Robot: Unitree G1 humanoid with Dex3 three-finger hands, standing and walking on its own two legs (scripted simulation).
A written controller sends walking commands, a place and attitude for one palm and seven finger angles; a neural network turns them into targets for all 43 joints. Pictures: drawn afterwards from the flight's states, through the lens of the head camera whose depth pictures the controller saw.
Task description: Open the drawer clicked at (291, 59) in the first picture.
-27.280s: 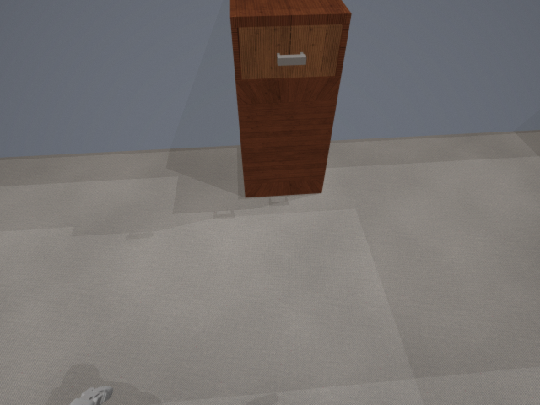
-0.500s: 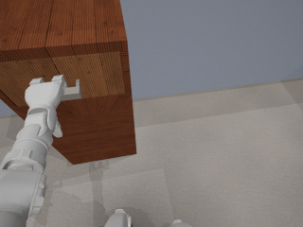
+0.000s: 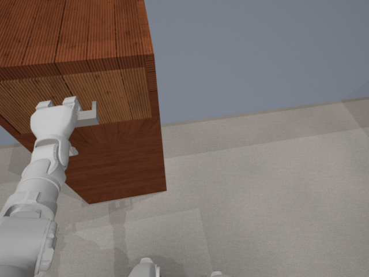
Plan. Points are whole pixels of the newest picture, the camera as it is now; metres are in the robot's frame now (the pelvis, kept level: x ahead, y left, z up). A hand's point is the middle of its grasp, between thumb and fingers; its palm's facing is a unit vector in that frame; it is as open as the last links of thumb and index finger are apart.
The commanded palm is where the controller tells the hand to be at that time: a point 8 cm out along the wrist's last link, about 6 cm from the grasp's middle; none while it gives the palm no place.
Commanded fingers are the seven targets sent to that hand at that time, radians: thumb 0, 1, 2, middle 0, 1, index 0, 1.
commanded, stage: close the thumb around the handle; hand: left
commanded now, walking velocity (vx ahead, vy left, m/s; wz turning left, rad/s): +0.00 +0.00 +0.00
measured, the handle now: (76, 113) +0.50 +0.26 +0.02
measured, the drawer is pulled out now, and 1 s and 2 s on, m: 0.00 0.04 0.16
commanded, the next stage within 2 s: pull the drawer open in 0.38 s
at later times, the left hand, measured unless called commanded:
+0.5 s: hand (66, 137) +0.44 +0.27 +0.00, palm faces -0.05 -0.04 -1.00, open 6.0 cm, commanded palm +0.41 +0.26 +0.06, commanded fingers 0.00 0.90 0.90 -0.40 -1.35 -0.40 -1.35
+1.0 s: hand (65, 153) +0.39 +0.27 +0.00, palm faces -0.02 -0.07 -1.00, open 6.0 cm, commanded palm +0.36 +0.26 +0.06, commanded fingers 0.00 0.90 0.90 -0.40 -1.35 -0.40 -1.35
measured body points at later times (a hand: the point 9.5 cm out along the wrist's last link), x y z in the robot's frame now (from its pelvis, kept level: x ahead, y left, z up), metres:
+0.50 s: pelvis +0.00 +0.00 +0.00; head +0.09 +0.00 +0.44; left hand +0.43 +0.27 +0.06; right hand +0.04 -0.28 -0.13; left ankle +0.04 +0.11 -0.68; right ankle -0.04 -0.14 -0.68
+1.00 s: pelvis +0.02 +0.00 +0.01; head +0.08 +0.00 +0.46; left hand +0.39 +0.27 +0.06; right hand +0.11 -0.26 -0.12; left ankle +0.04 +0.11 -0.68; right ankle -0.04 -0.14 -0.68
